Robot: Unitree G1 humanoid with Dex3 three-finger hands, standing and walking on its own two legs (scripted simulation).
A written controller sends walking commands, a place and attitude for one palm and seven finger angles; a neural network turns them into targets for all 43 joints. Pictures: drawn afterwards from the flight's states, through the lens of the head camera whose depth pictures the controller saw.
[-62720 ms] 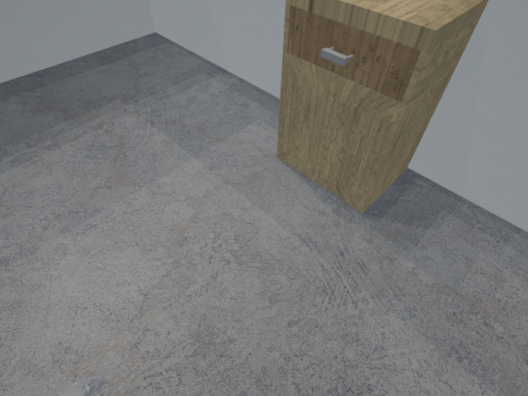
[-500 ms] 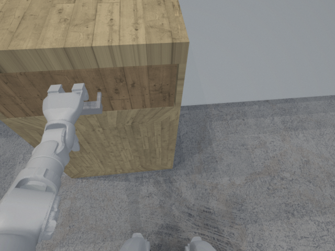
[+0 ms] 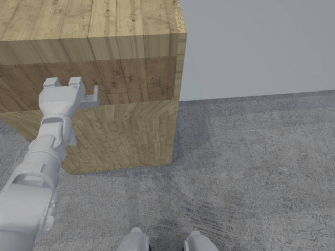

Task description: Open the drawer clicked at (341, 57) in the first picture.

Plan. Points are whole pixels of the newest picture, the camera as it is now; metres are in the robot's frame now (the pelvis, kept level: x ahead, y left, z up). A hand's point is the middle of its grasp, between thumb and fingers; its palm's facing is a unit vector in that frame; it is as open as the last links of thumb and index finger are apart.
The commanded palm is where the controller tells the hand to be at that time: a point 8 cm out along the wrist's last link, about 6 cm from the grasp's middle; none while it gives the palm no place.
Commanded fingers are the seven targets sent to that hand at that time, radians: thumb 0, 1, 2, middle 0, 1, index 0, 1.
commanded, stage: lift the fingers back up to retry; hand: left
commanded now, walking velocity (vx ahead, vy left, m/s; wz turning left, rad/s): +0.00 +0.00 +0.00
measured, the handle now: (80, 95) +0.52 +0.24 +0.01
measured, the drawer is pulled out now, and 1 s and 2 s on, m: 0.00 0.00 0.00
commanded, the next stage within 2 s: re-aim the fingers above the handle in 0.80 s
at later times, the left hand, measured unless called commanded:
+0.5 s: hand (61, 103) +0.46 +0.26 +0.05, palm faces +0.01 -0.03 -1.00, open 13.8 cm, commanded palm +0.44 +0.25 +0.11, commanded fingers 0.00 -0.50 0.30 -0.30 -1.20 -0.30 -1.20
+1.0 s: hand (59, 100) +0.46 +0.26 +0.07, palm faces +0.00 -0.04 -1.00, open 13.8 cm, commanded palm +0.43 +0.25 +0.13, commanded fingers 0.00 -0.50 0.30 -0.30 -1.20 -0.30 -1.20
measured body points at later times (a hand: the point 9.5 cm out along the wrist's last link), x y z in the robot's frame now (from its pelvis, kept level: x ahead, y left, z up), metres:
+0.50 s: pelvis +0.03 +0.01 +0.03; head +0.11 +0.01 +0.47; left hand +0.46 +0.26 +0.10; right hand +0.07 -0.27 -0.10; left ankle +0.03 +0.10 -0.67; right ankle +0.01 -0.12 -0.67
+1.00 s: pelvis +0.04 +0.00 +0.04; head +0.11 -0.01 +0.48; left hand +0.45 +0.25 +0.12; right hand +0.12 -0.27 -0.09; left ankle +0.03 +0.10 -0.67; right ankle +0.01 -0.12 -0.67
